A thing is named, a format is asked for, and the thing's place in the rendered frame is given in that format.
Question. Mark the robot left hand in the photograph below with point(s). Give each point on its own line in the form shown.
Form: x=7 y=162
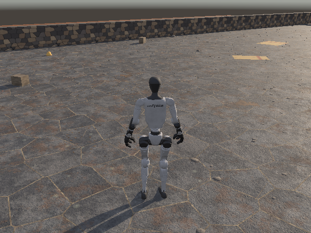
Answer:
x=127 y=141

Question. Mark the right robot upper arm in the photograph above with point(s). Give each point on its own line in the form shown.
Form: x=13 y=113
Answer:
x=173 y=111

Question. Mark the robot right forearm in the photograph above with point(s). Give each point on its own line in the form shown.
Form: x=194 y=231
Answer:
x=178 y=127

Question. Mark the left robot upper arm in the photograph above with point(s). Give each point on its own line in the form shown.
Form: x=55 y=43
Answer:
x=137 y=110

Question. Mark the robot torso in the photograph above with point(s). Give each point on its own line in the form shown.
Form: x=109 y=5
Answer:
x=155 y=117

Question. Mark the robot right hand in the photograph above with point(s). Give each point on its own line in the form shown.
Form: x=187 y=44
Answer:
x=179 y=136

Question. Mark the robot head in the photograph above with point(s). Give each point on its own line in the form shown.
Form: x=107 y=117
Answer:
x=154 y=83

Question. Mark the robot left forearm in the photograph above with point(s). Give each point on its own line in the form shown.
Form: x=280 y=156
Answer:
x=130 y=129

